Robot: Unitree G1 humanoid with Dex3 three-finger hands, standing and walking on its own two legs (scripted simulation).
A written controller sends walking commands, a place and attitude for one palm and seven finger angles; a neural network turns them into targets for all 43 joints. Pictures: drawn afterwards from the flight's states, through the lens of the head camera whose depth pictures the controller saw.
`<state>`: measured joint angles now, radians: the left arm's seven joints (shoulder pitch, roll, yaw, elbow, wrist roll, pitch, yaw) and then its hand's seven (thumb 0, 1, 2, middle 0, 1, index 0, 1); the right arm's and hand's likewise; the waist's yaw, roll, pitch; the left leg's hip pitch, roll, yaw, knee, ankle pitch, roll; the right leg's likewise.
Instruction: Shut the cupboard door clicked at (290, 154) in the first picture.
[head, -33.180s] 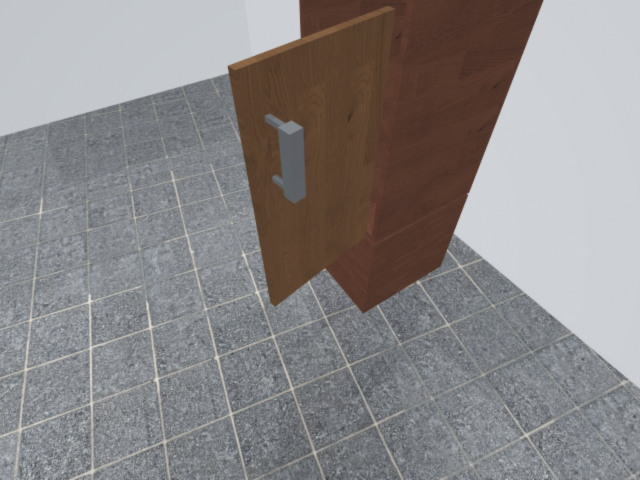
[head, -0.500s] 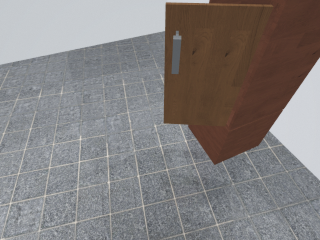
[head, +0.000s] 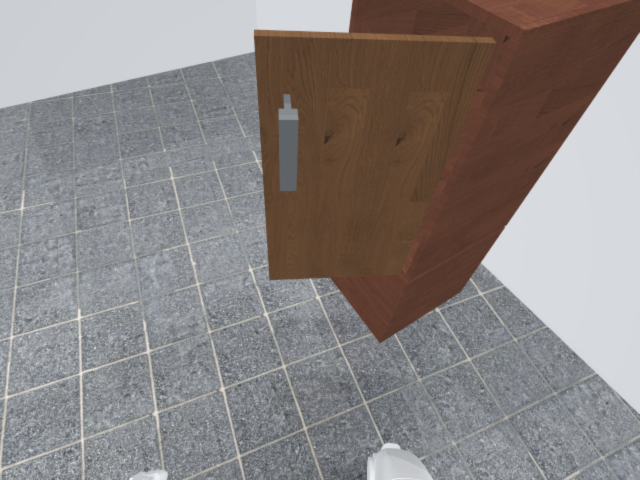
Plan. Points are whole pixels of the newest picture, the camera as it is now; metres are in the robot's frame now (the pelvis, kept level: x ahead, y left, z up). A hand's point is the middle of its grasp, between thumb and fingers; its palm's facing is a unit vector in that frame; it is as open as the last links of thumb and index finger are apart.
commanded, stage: take the last steps up to it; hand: left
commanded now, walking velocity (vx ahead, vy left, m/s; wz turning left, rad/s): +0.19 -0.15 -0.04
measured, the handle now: (287, 143) +0.57 +0.07 +0.09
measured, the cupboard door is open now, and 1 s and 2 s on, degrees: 62 62 62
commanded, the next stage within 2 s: come to a stop and stand still in 0.12 s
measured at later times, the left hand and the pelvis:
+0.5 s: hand (246, 448) +0.20 +0.11 -0.20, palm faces +0.06 -0.98 -0.20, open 7.2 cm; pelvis +0.15 -0.08 -0.02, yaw +0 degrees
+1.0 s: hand (248, 478) +0.16 +0.10 -0.18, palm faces +0.05 -0.97 -0.23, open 7.3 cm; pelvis +0.13 -0.10 -0.01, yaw +2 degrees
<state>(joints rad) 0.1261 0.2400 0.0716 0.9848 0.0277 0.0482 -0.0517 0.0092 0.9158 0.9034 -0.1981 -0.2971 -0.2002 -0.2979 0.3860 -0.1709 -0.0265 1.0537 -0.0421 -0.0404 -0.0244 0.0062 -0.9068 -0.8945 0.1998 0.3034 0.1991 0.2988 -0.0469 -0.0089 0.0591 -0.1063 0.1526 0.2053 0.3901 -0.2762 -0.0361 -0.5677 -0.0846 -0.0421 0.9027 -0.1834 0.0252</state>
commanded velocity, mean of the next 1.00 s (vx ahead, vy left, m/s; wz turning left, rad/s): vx -0.07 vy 0.05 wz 0.00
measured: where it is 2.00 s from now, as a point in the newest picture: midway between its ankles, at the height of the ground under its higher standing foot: outside the picture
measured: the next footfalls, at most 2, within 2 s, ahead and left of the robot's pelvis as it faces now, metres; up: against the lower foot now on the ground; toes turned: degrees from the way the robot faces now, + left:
right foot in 0.16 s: +0.17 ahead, -0.19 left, +0.00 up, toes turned -6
left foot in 0.42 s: +0.20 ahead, +0.01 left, +0.00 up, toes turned +6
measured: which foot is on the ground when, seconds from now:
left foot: down 0.00-0.14, up 0.16-0.40, down 0.42-0.72, up 0.74-1.00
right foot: up 0.00-0.14, down 0.16-0.48, up 0.50-0.70, down 0.72-1.00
